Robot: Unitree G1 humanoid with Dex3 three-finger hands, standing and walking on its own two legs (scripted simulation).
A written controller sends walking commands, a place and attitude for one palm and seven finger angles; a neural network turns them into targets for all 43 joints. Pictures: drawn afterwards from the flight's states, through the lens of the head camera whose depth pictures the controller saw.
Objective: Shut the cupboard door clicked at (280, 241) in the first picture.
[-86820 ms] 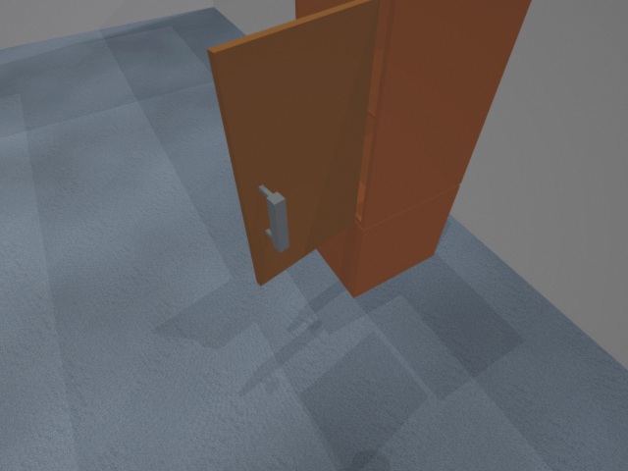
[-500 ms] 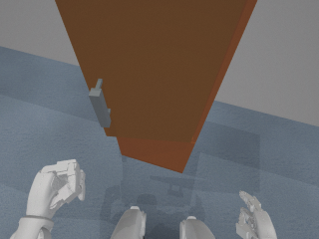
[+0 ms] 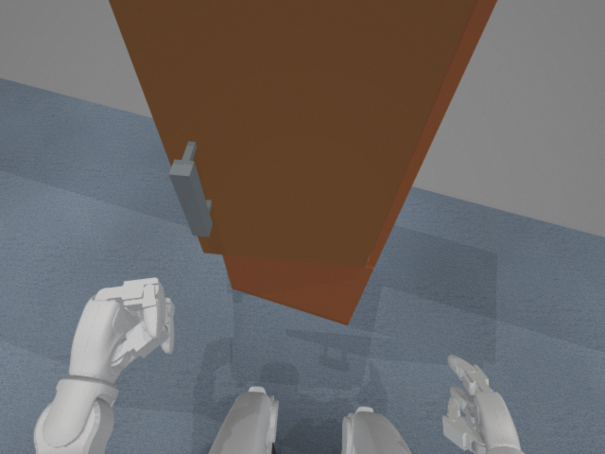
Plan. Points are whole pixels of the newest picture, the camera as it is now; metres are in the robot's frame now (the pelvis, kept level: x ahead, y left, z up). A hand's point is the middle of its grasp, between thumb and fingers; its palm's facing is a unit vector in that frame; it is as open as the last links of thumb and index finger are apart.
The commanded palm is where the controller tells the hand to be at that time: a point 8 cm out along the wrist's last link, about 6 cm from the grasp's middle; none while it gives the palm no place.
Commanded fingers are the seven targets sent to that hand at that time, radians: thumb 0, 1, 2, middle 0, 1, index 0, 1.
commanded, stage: bring the fist close to the handle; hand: left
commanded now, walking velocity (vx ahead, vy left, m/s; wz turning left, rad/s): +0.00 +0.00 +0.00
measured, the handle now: (197, 190) +0.46 +0.20 +0.03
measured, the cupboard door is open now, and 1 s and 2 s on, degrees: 13 13 0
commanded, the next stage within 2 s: push the door shut along its arc in 1.14 s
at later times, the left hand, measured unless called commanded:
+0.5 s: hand (191, 274) +0.32 +0.17 +0.04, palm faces -0.02 -1.00 -0.03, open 3.1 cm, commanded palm +0.32 +0.22 +0.04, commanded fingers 0.00 0.90 0.90 -1.30 -1.50 -1.30 -1.50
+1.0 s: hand (201, 242) +0.37 +0.17 +0.03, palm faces +0.00 -1.00 -0.03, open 3.1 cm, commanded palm +0.35 +0.22 +0.03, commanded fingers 0.00 0.90 0.90 -1.30 -1.50 -1.30 -1.50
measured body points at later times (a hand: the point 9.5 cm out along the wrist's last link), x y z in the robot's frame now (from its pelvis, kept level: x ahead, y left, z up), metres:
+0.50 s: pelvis +0.00 +0.00 +0.00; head +0.10 +0.01 +0.44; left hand +0.32 +0.23 +0.04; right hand +0.15 -0.26 -0.09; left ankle +0.04 +0.09 -0.61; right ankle +0.01 -0.11 -0.61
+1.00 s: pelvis +0.00 -0.01 +0.00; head +0.11 +0.00 +0.44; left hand +0.37 +0.23 +0.04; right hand +0.12 -0.26 -0.11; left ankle +0.04 +0.09 -0.61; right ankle +0.01 -0.11 -0.61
